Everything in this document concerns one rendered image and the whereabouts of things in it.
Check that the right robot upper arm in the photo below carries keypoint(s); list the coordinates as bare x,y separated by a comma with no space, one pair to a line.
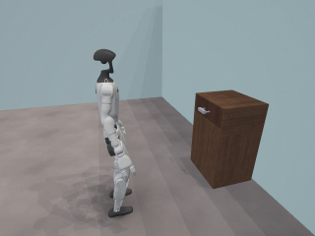
106,99

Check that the cabinet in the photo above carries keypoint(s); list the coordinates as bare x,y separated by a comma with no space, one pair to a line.
226,156

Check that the humanoid robot head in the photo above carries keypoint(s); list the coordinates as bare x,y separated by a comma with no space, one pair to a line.
104,56

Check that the right robot forearm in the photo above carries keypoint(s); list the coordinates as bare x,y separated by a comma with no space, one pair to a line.
110,131

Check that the handle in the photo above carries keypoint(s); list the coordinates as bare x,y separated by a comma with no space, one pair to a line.
202,110

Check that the robot right shin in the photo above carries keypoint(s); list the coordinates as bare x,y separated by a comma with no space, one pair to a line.
119,192

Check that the robot right hand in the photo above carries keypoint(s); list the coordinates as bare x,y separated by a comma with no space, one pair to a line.
124,162

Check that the robot left hand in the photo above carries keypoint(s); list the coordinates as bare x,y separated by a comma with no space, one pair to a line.
119,124

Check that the drawer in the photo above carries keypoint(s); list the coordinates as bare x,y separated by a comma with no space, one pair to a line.
215,114

